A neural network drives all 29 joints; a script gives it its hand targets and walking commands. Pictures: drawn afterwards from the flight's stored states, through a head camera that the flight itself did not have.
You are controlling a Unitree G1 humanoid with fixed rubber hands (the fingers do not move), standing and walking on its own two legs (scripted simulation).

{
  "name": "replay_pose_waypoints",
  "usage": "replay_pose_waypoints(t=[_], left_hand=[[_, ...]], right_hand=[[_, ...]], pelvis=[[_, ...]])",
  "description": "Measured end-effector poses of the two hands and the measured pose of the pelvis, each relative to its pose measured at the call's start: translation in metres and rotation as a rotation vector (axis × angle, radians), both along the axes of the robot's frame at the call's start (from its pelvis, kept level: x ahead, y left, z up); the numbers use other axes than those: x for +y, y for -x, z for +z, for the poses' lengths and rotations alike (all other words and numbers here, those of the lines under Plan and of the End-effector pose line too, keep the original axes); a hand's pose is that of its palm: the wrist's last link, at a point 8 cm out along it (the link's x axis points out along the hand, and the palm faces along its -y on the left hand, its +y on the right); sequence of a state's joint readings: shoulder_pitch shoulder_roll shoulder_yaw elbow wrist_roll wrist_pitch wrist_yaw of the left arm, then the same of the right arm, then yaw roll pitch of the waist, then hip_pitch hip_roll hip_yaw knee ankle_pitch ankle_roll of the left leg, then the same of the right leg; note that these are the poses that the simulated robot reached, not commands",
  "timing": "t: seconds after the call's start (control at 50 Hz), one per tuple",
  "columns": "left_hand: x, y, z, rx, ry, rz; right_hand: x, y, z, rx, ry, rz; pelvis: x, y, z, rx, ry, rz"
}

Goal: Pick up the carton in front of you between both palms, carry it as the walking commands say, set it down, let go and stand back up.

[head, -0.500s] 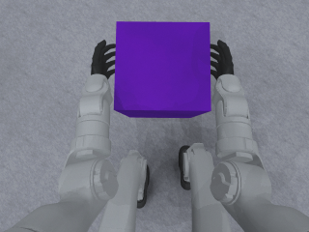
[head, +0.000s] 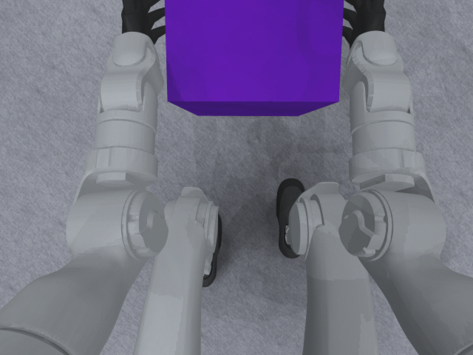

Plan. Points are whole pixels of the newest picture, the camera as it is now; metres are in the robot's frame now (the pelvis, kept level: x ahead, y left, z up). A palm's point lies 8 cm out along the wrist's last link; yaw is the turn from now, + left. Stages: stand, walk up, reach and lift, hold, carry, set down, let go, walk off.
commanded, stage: set down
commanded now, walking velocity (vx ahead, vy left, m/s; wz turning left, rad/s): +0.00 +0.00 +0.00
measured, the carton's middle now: (250, 47) +0.53 -0.03 -0.21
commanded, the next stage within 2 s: none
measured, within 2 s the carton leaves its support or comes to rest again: rests again in 0.68 s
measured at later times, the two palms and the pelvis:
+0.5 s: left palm (164, 46) +0.55 +0.12 -0.23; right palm (344, 31) +0.55 -0.18 -0.22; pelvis +0.00 +0.00 -0.07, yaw +0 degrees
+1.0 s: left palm (167, 51) +0.55 +0.12 -0.25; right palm (347, 39) +0.54 -0.20 -0.24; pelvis -0.02 +0.00 -0.08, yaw +0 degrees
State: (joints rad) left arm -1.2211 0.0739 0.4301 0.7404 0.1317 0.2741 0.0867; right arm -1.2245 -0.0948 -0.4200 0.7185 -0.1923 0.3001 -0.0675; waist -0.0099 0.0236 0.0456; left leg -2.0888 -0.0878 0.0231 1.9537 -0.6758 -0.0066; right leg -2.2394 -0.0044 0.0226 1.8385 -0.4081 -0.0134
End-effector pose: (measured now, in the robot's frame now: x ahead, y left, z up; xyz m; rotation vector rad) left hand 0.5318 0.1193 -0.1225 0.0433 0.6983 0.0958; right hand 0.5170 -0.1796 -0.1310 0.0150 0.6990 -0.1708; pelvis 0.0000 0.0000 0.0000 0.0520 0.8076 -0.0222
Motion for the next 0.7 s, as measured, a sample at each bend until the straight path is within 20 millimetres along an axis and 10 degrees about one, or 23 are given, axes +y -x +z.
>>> replay_pose_waypoints(t=[0.32, 0.7], left_hand=[[-0.004, -0.021, -0.097, 0.018, 0.016, -0.033], [-0.001, -0.013, -0.119, 0.034, 0.045, -0.05]], right_hand=[[-0.008, -0.033, -0.084, 0.02, 0.023, 0.03], [-0.008, -0.03, -0.102, 0.04, 0.019, 0.041]], pelvis=[[0.001, 0.003, -0.059, -0.048, 0.011, 0.011], [0.007, 0.009, -0.077, -0.102, 0.032, 0.036]])
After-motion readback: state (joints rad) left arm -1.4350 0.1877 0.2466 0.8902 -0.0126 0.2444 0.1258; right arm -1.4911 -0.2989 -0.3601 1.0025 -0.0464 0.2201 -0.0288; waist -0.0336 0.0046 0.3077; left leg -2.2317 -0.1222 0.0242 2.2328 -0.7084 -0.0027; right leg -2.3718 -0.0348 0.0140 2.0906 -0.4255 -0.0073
